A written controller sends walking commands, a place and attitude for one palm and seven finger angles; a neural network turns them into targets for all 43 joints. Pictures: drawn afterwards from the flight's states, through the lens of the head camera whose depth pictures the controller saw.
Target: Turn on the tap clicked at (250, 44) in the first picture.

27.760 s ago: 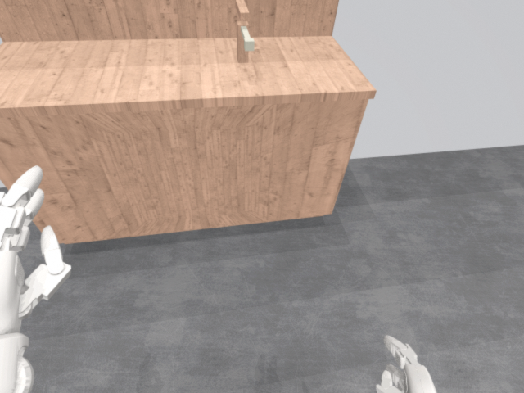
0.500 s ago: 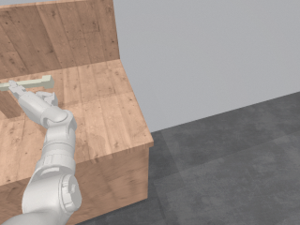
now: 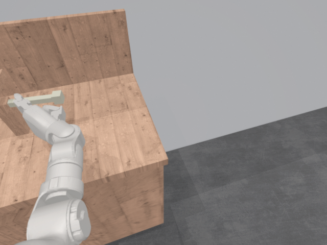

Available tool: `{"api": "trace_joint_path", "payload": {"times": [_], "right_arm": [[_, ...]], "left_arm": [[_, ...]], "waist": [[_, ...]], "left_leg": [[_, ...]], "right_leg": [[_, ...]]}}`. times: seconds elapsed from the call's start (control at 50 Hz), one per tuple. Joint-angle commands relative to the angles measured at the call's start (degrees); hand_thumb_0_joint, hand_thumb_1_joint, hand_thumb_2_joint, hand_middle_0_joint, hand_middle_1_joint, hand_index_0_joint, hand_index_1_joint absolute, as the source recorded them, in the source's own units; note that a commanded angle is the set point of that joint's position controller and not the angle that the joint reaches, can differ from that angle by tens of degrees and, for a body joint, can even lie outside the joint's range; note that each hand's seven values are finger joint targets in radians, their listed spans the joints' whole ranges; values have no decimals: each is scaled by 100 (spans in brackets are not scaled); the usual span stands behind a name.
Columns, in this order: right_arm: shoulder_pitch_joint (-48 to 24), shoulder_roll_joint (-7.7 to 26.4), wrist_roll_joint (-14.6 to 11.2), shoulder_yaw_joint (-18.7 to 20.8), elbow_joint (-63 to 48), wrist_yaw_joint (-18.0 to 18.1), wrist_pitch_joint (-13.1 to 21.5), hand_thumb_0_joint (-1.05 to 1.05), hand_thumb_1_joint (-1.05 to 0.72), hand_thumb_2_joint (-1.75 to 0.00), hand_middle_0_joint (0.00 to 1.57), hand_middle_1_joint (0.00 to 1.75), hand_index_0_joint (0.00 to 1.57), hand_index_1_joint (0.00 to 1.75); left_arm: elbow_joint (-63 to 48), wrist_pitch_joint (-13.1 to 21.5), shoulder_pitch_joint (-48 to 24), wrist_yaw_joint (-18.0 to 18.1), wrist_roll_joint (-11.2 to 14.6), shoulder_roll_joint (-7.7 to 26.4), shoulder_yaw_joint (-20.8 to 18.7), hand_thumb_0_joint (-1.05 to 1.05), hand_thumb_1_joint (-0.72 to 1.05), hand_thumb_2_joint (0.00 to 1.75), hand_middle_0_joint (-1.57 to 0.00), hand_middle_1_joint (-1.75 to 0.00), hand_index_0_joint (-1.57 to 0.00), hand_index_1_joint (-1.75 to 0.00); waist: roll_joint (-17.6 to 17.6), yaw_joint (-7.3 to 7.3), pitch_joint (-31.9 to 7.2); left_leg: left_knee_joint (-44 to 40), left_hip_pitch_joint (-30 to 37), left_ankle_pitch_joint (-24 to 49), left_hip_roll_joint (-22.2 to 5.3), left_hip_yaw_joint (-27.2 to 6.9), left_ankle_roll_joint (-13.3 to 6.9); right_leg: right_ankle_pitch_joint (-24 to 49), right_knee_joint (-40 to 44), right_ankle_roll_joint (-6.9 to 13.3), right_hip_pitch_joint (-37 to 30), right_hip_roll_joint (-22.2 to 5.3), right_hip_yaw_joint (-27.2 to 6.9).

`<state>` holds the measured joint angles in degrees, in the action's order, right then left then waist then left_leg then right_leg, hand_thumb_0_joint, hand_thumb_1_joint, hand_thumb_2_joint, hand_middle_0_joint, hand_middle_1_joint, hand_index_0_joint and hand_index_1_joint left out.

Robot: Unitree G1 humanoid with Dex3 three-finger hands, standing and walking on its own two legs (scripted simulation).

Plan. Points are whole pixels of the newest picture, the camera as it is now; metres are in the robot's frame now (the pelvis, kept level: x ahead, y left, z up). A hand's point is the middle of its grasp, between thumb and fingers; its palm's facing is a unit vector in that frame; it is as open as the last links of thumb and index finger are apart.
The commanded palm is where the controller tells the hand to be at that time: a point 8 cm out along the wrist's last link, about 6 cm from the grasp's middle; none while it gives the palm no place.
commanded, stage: lift the hand up off the lever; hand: left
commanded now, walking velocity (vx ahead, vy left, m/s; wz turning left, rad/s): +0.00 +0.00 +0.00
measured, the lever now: (58, 97) +0.50 +0.32 +0.10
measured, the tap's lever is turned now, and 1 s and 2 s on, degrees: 83 83 83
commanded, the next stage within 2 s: draw the hand back beside the body in 1.18 s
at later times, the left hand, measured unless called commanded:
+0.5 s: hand (60, 107) +0.40 +0.26 +0.15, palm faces +0.84 -0.54 -0.07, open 7.8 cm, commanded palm +0.35 +0.27 +0.15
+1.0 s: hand (55, 105) +0.40 +0.27 +0.16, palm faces +0.84 -0.55 -0.05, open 7.8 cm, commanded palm +0.35 +0.28 +0.17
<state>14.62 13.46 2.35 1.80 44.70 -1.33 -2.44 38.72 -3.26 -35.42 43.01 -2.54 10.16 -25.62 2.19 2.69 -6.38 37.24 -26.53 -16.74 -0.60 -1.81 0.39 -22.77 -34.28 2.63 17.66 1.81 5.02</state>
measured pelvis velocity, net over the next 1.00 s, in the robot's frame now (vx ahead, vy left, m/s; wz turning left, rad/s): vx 0.00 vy -0.01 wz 0.00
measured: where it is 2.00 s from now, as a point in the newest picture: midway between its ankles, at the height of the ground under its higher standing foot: outside the picture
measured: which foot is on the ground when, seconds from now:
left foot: down 0.00-1.00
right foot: down 0.00-1.00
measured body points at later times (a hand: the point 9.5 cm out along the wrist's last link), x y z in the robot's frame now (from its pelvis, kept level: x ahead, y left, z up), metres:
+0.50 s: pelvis -0.01 -0.01 +0.00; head -0.01 -0.02 +0.45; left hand +0.35 +0.28 +0.16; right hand +0.12 -0.25 -0.12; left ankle +0.02 +0.12 -0.72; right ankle -0.06 -0.09 -0.72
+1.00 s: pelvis +0.00 -0.01 +0.01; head +0.00 -0.02 +0.46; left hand +0.35 +0.29 +0.16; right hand +0.12 -0.26 -0.11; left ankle +0.02 +0.12 -0.72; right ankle -0.06 -0.09 -0.72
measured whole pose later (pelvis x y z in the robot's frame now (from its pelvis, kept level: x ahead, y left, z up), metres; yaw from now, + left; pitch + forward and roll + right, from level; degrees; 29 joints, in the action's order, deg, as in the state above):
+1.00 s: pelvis +0.00 -0.01 +0.01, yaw +0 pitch +3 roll +0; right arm 11.7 13.6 0.8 1.1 45.5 1.2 0.0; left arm 30.2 -13.3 -34.0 41.1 0.0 10.0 -24.9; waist 1.7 0.8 -5.1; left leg 31.4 -20.1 -14.4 -0.4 -1.2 0.7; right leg -21.0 -29.9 2.9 12.2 1.6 4.4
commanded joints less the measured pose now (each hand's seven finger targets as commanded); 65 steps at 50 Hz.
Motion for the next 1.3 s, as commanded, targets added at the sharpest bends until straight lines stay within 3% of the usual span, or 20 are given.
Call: {"api": "trace_joint_path", "payload": {"times": [0.0,0.12,0.28,0.38,0.46,0.52,0.54,0.62,0.7,0.72,0.78,0.82,0.84,0.88,0.92,1.02,1.16,1.22,1.26,1.28], "right_arm": [[-432,741,-21,225,-661,49,315,0,-90,-90,20,30,20,30],[-561,699,-12,220,-658,99,331,0,-90,-90,20,30,20,30],[-695,686,-64,165,-683,145,379,0,-90,-90,20,30,20,30],[-762,665,-85,157,-691,165,447,0,-90,-90,20,30,20,30],[-765,677,-95,140,-651,196,454,0,-90,-90,20,30,20,30],[-785,692,-78,167,-647,232,452,0,-90,-90,20,30,20,30],[-788,660,-85,150,-695,227,461,0,-90,-90,20,30,20,30],[-741,702,-70,155,-609,241,449,0,-90,-90,20,30,20,30],[-720,696,-97,169,-717,235,496,0,-90,-90,20,30,20,30],[-711,722,-109,178,-680,242,468,0,-90,-90,20,30,20,30],[-748,719,-142,170,-745,231,515,0,-90,-90,20,30,20,30],[-779,745,-161,177,-716,258,492,0,-90,-90,20,30,20,30],[-806,725,-179,150,-744,253,509,0,-90,-90,20,30,20,30],[-846,735,-185,157,-736,277,525,0,-90,-90,20,30,20,30],[-898,732,-180,145,-684,299,516,0,-90,-90,20,30,20,30],[-949,664,-141,157,-694,283,581,0,-90,-90,20,30,20,30],[-1030,665,-198,135,-713,288,604,0,-90,-90,20,30,20,30],[-1075,676,-216,129,-730,310,557,0,-90,-90,20,30,20,30],[-1147,662,-226,100,-729,308,543,0,-90,-90,20,30,20,30],[-995,780,-257,83,-768,388,440,0,-90,-90,20,30,20,30]], "left_arm": [[-1468,255,-2628,67,-179,991,387,0,90,90,-15,-15,-15,-15],[-1763,143,-2594,135,-193,1308,92,0,90,90,-15,-15,-15,-15],[-1580,-168,-2619,47,-169,1077,348,0,90,90,-15,-15,-15,-15],[-1679,-194,-2672,11,-124,931,490,0,90,90,-15,-15,-15,-15],[-1619,-257,-2808,18,-103,1079,396,0,90,90,-15,-15,-15,-15],[-1787,-256,-2755,51,-93,1436,90,0,90,90,-15,-15,-15,-15],[-1904,-247,-2785,41,-90,1321,202,0,90,90,-15,-15,-15,-15],[-1667,-344,-2866,29,-192,1603,51,0,90,90,-15,-15,-15,-15],[-1867,-395,-2614,-48,-128,1373,207,0,90,90,-15,-15,-15,-15],[-1791,-425,-2534,-74,-103,1488,103,0,90,90,-15,-15,-15,-15],[-1919,-509,-2353,-147,-16,1140,352,0,90,90,-15,-15,-15,-15],[-1924,-580,-2208,-172,49,1291,191,0,90,90,-15,-15,-15,-15],[-2037,-605,-2311,-191,77,1089,388,0,90,90,-15,-15,-15,-15],[-2099,-651,-2305,-176,101,1264,242,0,90,90,-15,-15,-15,-15],[-2201,-658,-2495,-163,79,1472,124,0,90,90,-15,-15,-15,-15],[-2757,-602,-2572,-136,-41,1393,268,0,90,90,-15,-15,-15,-15],[-2425,-842,-2194,-245,119,817,600,0,90,90,-15,-15,-15,-15],[-2399,-918,-1958,-241,216,979,393,0,90,90,-15,-15,-15,-15],[-2402,-922,-2180,-206,191,996,420,0,90,90,-15,-15,-15,-15],[-2952,-818,-2061,-1088,-93,683,1495,0,90,90,-15,-15,-15,-15]], "waist": [[-72,34,-1380],[32,-134,-1651],[-185,-51,-1212],[-124,-81,-1272],[-212,-78,-1222],[-135,-187,-1467],[-95,-190,-1557],[-52,-162,-1375],[-65,-190,-1558],[-41,-213,-1493],[-137,-201,-1398],[-196,-245,-1320],[-207,-212,-1250],[-370,-242,-1222],[-218,-242,-1132],[232,-283,-1503],[-153,-266,-1233],[-315,-356,-1224],[-385,-301,-1118],[-465,-12,-1132]], "left_leg": [[-221,1354,1811,33,23,-223],[-283,1424,1965,46,66,-188],[-388,1341,1690,44,92,-210],[-429,1405,1647,72,91,-205],[-476,1369,1534,83,83,-213],[-480,1388,1626,92,110,-210],[-483,1402,1719,98,135,-211],[-501,1342,1680,76,113,-204],[-472,1460,1910,83,166,-214],[-512,1451,1892,80,144,-205],[-534,1527,1936,73,167,-215],[-604,1544,1929,72,149,-214],[-626,1559,1932,73,154,-215],[-647,1532,1890,72,169,-221],[-691,1541,1850,66,164,-218],[-645,1906,2301,43,164,-188],[-746,1905,2154,48,152,-170],[-794,1838,2158,58,137,-158],[-797,1802,2070,44,158,-176],[-779,2012,2270,42,250,-222]], "right_leg": [[2343,484,-126,-23,-92,-162],[2533,466,-116,-348,-128,-187],[2343,636,-145,-214,-153,-196],[2305,663,-144,-239,-161,-221],[2234,711,-159,-260,-181,-239],[2408,703,-174,-483,-202,-287],[2561,653,-180,-545,-216,-284],[2454,682,-164,-484,-209,-268],[2847,640,-188,-614,-210,-265],[2746,666,-166,-645,-200,-251],[2834,703,-184,-611,-193,-241],[2758,765,-174,-686,-188,-228],[2756,771,-176,-648,-191,-226],[2792,815,-206,-694,-204,-238],[2700,856,-197,-688,-223,-260],[2891,752,-120,-753,-193,-247],[2745,845,-129,-681,-171,-198],[2801,873,-144,-821,-184,-185],[2746,907,-166,-747,-214,-202],[3204,707,-129,-648,-145,-362]]}}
